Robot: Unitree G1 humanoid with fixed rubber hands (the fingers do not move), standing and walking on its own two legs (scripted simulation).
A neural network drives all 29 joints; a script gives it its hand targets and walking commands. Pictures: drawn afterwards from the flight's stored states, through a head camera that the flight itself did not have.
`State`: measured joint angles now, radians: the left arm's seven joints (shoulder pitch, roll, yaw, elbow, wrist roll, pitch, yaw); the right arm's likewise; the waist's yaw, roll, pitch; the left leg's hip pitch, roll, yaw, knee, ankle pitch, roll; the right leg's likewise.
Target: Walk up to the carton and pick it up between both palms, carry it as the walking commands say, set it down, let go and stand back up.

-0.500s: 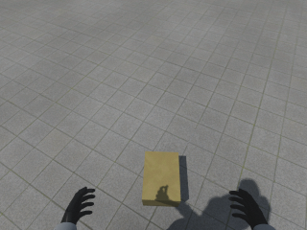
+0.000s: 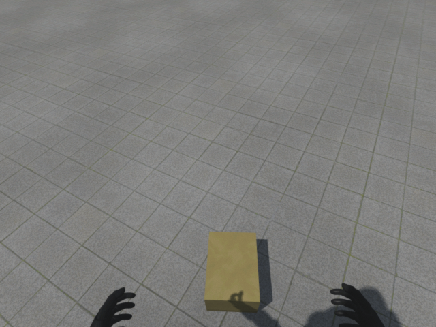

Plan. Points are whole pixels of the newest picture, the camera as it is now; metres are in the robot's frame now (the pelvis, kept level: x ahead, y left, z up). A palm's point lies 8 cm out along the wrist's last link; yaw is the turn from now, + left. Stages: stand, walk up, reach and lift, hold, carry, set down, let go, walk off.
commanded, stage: stand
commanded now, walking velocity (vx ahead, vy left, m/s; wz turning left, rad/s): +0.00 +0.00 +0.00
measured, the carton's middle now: (232, 270) +0.50 -0.02 -0.69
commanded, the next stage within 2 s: none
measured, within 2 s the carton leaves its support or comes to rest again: neither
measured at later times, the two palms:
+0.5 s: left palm out of the picture +0.13 +0.25 -0.11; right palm (362, 317) +0.18 -0.25 -0.11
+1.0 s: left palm out of the picture +0.04 +0.25 -0.12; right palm out of the picture +0.10 -0.25 -0.13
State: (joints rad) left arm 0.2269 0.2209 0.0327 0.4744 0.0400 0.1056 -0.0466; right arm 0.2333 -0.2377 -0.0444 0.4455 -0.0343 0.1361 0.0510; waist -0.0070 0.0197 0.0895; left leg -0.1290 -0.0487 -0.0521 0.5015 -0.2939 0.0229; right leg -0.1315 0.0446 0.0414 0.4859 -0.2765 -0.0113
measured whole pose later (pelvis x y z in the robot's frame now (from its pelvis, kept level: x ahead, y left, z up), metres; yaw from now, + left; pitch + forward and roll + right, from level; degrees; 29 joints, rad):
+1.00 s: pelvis +0.04 -0.01 -0.01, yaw +5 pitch +2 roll +0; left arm 0.41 0.25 0.01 0.80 0.03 0.00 0.03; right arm 0.37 -0.23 0.02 0.83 -0.03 -0.01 -0.04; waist 0.01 0.01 -0.10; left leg -0.25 -0.07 -0.14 0.57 -0.35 0.02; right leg -0.22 0.03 -0.05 0.54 -0.36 -0.04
